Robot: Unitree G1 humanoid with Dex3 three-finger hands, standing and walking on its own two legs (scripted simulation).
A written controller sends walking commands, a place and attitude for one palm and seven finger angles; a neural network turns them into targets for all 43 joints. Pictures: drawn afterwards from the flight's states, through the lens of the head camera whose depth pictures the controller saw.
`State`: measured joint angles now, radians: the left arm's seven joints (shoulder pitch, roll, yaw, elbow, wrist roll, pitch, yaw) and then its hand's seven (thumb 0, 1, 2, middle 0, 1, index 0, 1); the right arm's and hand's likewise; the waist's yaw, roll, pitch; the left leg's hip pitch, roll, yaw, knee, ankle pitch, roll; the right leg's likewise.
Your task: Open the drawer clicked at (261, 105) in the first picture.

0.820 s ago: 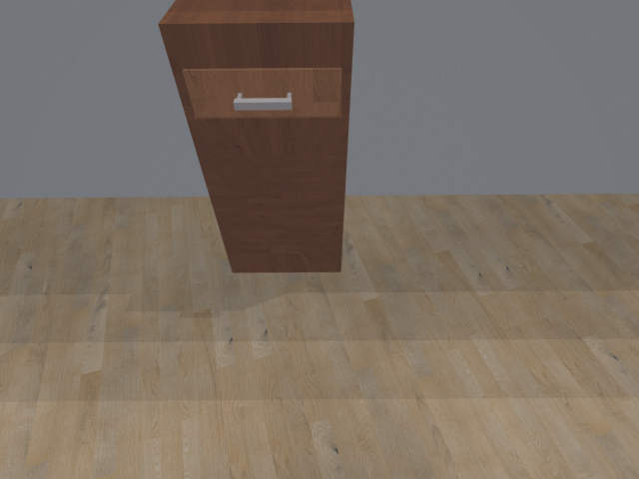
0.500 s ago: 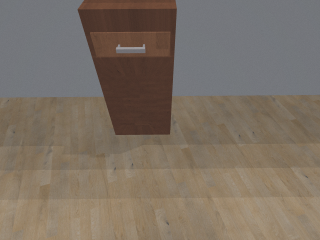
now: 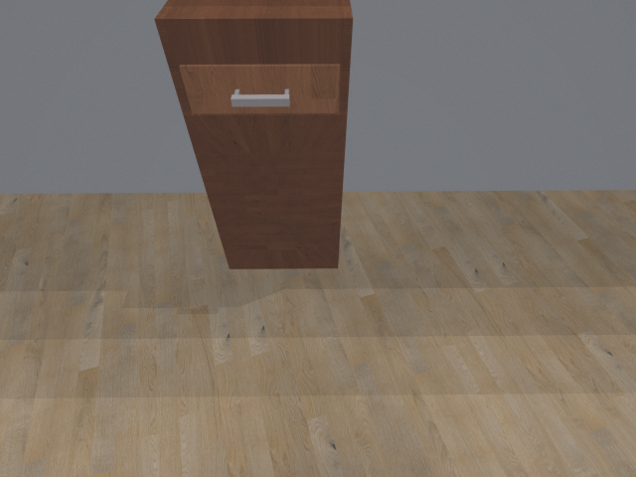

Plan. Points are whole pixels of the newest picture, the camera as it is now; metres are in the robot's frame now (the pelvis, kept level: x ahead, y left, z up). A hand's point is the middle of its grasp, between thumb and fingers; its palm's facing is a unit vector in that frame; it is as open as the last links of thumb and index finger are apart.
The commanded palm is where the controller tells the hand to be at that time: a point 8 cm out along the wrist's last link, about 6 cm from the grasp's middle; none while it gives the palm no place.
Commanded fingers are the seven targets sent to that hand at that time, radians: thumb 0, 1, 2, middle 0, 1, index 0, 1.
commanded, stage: look at it before walking up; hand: left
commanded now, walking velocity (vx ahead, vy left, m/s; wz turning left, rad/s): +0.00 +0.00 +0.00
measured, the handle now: (261, 96) +0.95 +0.18 -0.02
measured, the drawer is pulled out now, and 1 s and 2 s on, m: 0.00 0.00 0.00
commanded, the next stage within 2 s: take the last steps up to it in 0.02 s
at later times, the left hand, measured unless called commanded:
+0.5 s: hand out of the picture +0.04 +0.19 -0.19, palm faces +0.03 -0.98 -0.19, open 7.4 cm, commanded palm none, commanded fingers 0.00 0.90 0.90 -0.20 -0.30 -0.20 -0.30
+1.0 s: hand (251, 394) +0.28 +0.13 -0.20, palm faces +0.03 -0.97 -0.23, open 7.3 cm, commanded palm none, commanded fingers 0.00 0.90 0.90 -0.20 -0.30 -0.20 -0.30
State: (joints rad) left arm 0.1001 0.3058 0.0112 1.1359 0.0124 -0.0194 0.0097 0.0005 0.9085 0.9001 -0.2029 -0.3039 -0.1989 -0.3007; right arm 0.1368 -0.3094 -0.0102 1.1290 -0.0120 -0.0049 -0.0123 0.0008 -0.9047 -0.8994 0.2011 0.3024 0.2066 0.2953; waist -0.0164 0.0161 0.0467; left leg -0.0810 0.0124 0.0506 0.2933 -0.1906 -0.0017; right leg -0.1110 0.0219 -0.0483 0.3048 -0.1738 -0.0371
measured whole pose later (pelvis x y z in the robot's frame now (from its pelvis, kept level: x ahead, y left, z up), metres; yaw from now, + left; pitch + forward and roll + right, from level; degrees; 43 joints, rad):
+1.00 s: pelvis +0.20 -0.06 -0.03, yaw +3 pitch -2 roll +0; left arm 0.14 0.20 0.06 1.02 0.02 -0.03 0.01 0.00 0.92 0.90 -0.20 -0.30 -0.19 -0.30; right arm 0.39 -0.15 -0.05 1.16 -0.02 0.02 -0.02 0.00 -0.91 -0.90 0.20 0.30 0.21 0.29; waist -0.06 0.00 0.11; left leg -0.35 0.09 0.03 1.21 -0.48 0.01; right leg -0.39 -0.02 -0.13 0.67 -0.26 -0.06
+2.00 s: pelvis +0.43 -0.08 -0.01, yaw +3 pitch +0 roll -1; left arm 0.12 0.21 0.07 1.02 0.02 0.06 0.04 0.00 0.92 0.90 -0.20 -0.30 -0.20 -0.30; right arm 0.14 -0.17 -0.04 0.98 -0.03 0.03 -0.03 0.00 -0.91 -0.90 0.20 0.30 0.20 0.29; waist 0.01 -0.02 0.11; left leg -0.30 0.01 0.09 0.53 -0.23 0.05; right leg -0.42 0.01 0.01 1.04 -0.50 0.01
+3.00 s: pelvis +0.44 -0.13 -0.01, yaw +2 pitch -1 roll +0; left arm 0.28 0.13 0.01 1.13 0.01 0.00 0.04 0.00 0.91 0.90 -0.20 -0.30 -0.20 -0.30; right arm 0.26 -0.13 -0.02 1.15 -0.01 0.01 -0.05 0.01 -0.93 -0.90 0.20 0.30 0.21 0.30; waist -0.01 0.00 0.05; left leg -0.24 0.05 0.05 0.46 -0.20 -0.03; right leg -0.05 0.02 -0.02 0.43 -0.35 -0.03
